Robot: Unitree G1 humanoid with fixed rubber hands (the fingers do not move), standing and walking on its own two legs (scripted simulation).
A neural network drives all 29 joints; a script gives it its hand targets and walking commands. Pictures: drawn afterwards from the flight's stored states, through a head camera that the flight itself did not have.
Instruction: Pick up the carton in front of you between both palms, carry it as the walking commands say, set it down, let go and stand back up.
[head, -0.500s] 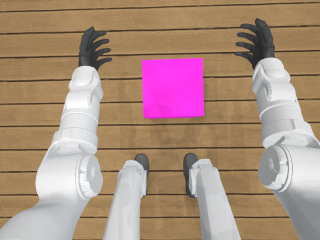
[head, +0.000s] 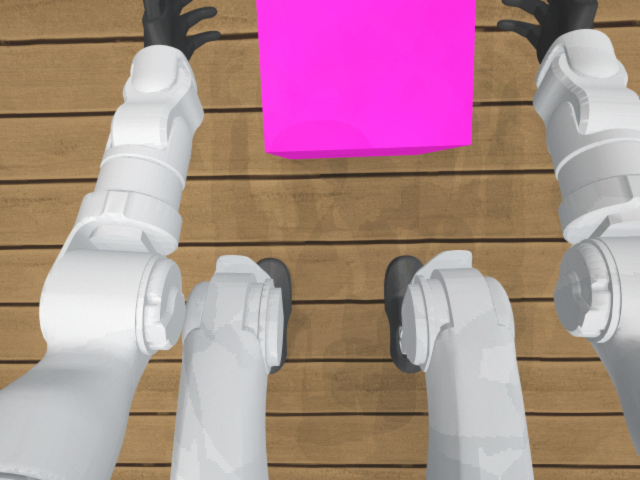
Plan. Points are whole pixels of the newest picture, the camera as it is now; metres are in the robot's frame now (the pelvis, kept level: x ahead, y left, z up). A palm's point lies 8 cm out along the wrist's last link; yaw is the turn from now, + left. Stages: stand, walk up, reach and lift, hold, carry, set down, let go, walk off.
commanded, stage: reach and lift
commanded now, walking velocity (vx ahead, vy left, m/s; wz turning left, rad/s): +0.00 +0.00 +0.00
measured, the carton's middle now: (357, 74) +0.53 -0.04 -0.29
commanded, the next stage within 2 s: none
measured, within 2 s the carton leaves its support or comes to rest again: leaves its support in 0.98 s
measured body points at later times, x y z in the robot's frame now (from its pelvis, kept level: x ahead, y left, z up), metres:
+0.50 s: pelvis +0.01 +0.00 -0.04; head +0.37 -0.02 +0.22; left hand +0.55 +0.15 -0.22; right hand +0.54 -0.21 -0.22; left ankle +0.12 +0.12 -0.38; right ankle +0.12 -0.12 -0.38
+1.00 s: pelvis +0.00 +0.00 -0.05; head +0.36 -0.02 +0.22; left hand +0.55 +0.12 -0.22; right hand +0.55 -0.18 -0.22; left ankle +0.12 +0.12 -0.38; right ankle +0.12 -0.12 -0.38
